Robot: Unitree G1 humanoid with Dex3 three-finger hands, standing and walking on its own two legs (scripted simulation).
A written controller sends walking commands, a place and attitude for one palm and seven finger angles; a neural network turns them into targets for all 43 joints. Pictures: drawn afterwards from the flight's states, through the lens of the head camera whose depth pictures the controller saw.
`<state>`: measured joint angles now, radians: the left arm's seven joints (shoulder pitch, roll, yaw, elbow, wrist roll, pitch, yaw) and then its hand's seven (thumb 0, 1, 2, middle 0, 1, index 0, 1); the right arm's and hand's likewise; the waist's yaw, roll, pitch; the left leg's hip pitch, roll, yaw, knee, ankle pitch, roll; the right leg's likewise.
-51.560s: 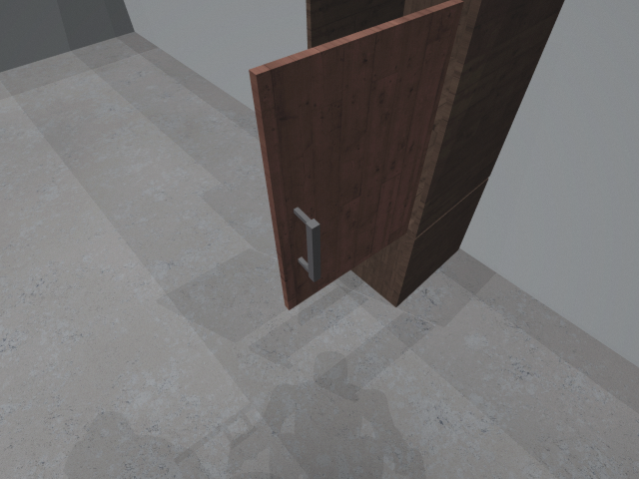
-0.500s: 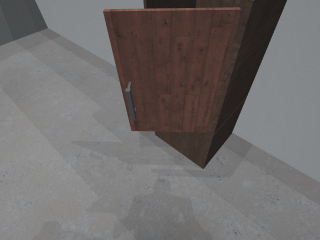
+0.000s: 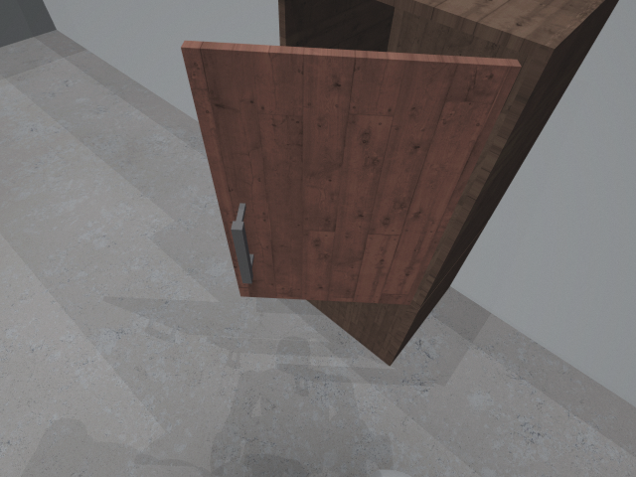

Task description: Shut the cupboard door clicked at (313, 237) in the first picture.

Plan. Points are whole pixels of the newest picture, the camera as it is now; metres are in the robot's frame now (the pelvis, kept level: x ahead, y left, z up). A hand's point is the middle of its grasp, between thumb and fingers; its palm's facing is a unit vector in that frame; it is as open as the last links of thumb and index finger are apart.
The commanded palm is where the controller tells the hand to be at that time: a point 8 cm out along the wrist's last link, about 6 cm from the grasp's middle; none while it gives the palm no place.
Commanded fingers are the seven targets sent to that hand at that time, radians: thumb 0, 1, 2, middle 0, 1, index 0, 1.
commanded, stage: come to a stop and stand still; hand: left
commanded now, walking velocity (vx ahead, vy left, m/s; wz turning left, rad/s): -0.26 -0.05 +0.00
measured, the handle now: (244, 245) +0.50 +0.16 -0.10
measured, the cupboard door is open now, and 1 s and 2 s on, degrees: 39 39 39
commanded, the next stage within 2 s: look again from close up in 1.44 s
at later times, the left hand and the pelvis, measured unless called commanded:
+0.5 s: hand out of the picture +0.13 +0.18 -0.19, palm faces +0.08 -0.98 -0.20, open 7.3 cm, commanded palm none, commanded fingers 0.00 0.90 0.90 -0.20 -0.30 -0.20 -0.30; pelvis +0.05 +0.00 -0.01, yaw +2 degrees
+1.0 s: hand out of the picture +0.06 +0.16 -0.17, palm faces +0.01 -0.98 -0.21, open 7.4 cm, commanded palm none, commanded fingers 0.00 0.90 0.90 -0.20 -0.30 -0.20 -0.30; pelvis +0.02 -0.03 +0.00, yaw -1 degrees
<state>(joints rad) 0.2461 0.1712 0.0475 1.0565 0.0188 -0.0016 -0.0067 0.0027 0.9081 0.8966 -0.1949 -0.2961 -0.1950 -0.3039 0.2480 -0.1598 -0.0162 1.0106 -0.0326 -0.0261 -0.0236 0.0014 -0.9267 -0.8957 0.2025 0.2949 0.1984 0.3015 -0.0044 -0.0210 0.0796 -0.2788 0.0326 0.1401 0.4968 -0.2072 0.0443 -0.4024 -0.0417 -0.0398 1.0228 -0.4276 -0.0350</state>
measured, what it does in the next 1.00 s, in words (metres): steps on the spot: right foot, then left foot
